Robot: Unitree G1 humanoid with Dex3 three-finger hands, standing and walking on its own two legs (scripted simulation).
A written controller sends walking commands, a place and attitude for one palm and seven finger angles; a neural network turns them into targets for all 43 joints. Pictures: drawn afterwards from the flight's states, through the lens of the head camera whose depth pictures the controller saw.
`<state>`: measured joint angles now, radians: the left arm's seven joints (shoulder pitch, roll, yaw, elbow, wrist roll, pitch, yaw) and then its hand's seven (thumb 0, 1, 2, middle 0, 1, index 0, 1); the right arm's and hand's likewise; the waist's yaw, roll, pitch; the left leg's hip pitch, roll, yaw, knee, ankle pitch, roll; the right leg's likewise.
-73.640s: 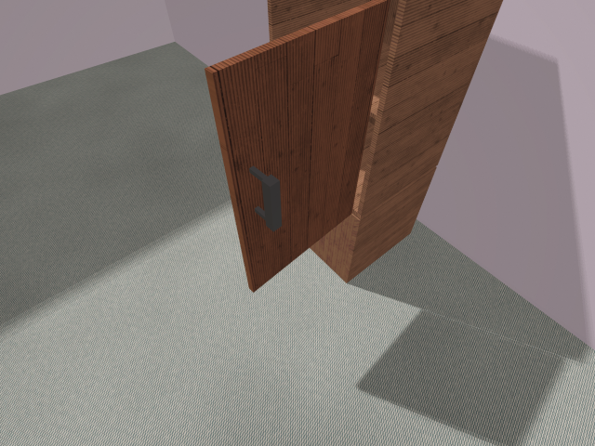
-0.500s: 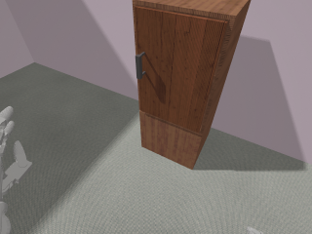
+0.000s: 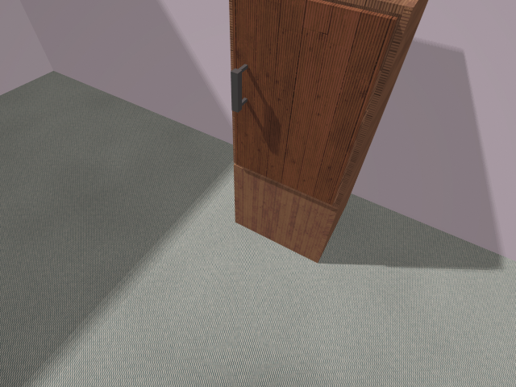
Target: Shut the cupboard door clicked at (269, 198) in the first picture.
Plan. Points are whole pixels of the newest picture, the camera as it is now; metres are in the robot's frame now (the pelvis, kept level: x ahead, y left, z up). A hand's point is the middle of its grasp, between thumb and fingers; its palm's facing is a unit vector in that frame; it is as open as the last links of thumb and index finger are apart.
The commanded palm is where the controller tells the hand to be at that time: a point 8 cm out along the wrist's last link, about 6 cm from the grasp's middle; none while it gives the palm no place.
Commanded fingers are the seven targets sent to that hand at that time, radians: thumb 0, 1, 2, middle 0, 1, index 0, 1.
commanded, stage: let the arm hang, fingers relaxed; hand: left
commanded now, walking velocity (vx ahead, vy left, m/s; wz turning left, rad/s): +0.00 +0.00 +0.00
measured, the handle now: (240, 88) +0.88 +0.10 +0.00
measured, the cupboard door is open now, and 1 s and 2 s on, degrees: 0 0 0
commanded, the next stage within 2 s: look to check the result in 0.58 s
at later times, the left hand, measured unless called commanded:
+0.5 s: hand out of the picture -0.03 +0.17 -0.17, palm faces +0.00 -0.99 -0.14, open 7.4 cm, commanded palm none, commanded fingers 0.00 0.90 0.90 -0.20 -0.30 -0.20 -0.30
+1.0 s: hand out of the picture -0.02 +0.18 -0.17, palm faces -0.01 -0.99 -0.16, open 7.4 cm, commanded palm none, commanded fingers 0.00 0.90 0.90 -0.20 -0.30 -0.20 -0.30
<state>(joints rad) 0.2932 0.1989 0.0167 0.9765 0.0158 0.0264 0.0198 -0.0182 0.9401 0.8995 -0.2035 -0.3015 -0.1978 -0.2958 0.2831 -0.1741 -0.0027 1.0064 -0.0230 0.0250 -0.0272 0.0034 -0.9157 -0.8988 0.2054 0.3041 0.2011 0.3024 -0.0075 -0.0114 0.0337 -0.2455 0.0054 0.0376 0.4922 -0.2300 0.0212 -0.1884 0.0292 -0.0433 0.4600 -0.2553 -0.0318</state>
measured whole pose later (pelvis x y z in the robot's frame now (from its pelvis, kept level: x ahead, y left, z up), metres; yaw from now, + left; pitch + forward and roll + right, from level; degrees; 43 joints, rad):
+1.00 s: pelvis +0.01 +0.02 +0.01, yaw -2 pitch -1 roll +0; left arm 0.33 0.13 0.00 1.15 0.02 0.00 0.03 0.01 0.91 0.90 -0.20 -0.30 -0.19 -0.30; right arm 0.32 -0.12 0.00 1.13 -0.02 0.01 -0.03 0.00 -0.91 -0.90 0.20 0.30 0.20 0.30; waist -0.01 0.00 0.01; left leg -0.18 -0.02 0.09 0.39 -0.20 0.05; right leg -0.16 0.00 0.01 0.40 -0.23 0.00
